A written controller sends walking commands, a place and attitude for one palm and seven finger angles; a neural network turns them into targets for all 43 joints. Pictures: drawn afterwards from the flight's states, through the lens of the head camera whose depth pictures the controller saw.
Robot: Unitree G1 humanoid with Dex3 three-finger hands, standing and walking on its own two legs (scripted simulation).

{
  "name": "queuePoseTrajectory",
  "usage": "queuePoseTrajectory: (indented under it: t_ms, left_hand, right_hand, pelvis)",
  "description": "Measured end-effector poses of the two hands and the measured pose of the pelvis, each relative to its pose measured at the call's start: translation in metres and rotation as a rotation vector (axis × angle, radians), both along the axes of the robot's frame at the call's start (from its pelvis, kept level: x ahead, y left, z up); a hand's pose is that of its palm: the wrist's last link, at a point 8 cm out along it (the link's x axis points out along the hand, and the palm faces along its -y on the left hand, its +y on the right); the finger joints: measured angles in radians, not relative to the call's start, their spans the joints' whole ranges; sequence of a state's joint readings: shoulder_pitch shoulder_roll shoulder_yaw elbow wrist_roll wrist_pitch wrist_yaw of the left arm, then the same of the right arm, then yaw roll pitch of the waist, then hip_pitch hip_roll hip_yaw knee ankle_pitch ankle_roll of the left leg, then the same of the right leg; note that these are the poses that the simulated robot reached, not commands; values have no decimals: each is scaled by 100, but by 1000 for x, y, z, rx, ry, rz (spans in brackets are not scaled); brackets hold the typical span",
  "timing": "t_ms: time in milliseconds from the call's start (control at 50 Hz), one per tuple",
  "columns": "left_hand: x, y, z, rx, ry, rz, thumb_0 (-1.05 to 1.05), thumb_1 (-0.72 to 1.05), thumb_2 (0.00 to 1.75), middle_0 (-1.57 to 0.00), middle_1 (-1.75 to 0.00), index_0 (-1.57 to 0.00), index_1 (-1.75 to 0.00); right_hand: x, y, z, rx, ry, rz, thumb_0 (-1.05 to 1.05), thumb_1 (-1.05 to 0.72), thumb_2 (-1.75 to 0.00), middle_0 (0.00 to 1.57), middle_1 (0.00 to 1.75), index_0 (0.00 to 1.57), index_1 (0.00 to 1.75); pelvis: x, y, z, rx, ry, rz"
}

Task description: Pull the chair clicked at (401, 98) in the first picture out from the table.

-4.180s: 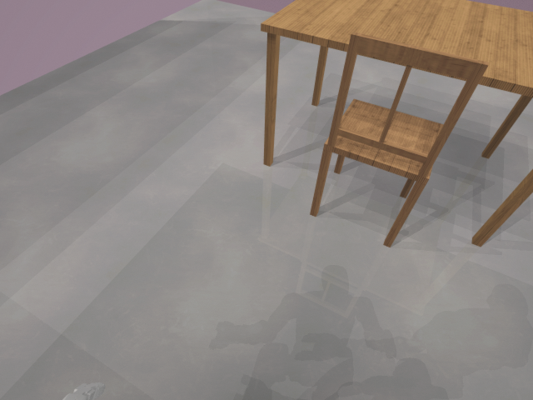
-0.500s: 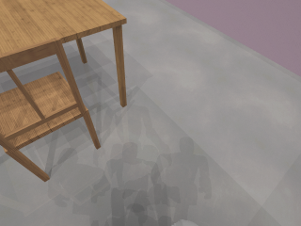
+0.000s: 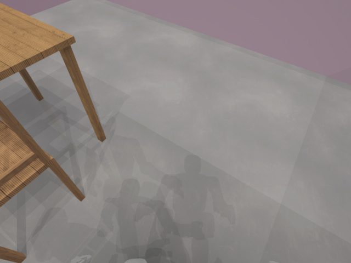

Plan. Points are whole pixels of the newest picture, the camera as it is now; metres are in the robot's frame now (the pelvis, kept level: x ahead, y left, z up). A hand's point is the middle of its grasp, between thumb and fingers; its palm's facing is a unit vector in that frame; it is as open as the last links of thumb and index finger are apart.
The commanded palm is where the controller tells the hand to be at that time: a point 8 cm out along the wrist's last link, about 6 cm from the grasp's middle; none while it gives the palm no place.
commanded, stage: walk to a spot facing it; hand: left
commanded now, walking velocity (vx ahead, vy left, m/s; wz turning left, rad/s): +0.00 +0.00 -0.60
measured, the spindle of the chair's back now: out of the picture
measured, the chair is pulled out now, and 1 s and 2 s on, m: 0.00 0.00 0.00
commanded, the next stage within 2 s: turn to face it in 0.78 s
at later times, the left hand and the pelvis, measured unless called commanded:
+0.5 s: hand (118, 262) +0.15 +0.16 -0.16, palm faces -0.33 -0.92 -0.23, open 7.3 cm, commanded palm none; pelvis -0.01 +0.00 -0.01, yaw -20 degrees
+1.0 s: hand (126, 249) +0.18 +0.15 -0.19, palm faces -0.42 -0.89 -0.16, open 7.3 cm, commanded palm none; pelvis +0.11 -0.02 -0.01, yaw -30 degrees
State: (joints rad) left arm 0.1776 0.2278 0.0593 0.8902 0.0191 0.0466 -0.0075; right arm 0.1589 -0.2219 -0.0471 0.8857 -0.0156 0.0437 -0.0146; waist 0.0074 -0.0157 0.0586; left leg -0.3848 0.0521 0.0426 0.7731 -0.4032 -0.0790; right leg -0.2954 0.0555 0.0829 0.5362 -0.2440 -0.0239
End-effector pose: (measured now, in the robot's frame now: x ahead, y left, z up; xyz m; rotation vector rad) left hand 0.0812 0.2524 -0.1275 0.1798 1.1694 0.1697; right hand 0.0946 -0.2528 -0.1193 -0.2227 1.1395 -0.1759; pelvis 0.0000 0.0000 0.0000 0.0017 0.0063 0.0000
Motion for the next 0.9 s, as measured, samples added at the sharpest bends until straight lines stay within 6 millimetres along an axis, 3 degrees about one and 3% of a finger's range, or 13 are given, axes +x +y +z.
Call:
queuePoseTrajectory:
  t_ms: [100, 280, 380, 500, 560, 620, 720, 900]
  left_hand:
    - [7, 19, -17, -28, 21, -35, 0, 91, 90, -21, -30, -21, -30]
    - [18, 23, -9, -40, 88, -143, 0, 91, 90, -20, -30, -20, -30]
    - [36, 1, -7, -28, 105, -236, 1, 91, 90, -20, -30, -20, -29]
    - [73, -48, -5, 5, 24, -376, 1, 91, 90, -20, -30, -20, -30]
    - [82, -67, 1, 10, -31, -392, 0, 91, 90, -20, -30, -20, -30]
    - [79, -77, 9, 11, -26, -399, 0, 91, 90, -20, -30, -20, -30]
    - [73, -83, 10, 4, 54, -428, 0, 91, 90, -21, -30, -21, -30]
    - [82, -71, -14, -22, 209, -415, 0, 91, 90, -21, -30, -21, -30]
  right_hand:
    - [-11, 19, 8, -34, -41, -30, 1, -91, -90, 20, 30, 20, 30]
    - [-67, 31, 16, -20, 18, -169, 1, -90, -90, 21, 30, 20, 30]
    - [-108, 24, 5, 12, 64, -279, 1, -90, -90, 21, 30, 20, 30]
    - [-167, 1, -27, 61, 129, -409, 1, -90, -90, 21, 30, 20, 30]
    - [-186, -9, -35, 74, 191, -438, 1, -91, -90, 21, 30, 20, 30]
    - [-181, -19, -26, 78, 182, -453, 1, -91, -90, 20, 29, 20, 30]
    - [-148, -34, -8, 62, 82, -476, 1, -91, -90, 20, 29, 20, 30]
    - [-54, -41, 5, 19, -23, -460, 1, -91, -90, 20, 29, 20, 30]
  pelvis:
    - [-2, 19, -6, -11, -2, -64]
    - [-3, 28, 7, -33, -11, -188]
    - [-7, 20, 6, -32, -12, -262]
    - [-12, -5, -11, -11, -9, -350]
    - [-10, -14, -12, -20, -18, -362]
    - [-3, -22, -3, -8, -23, -392]
    - [16, -32, 8, 3, -18, -436]
    - [74, -30, 3, -25, -7, -499]
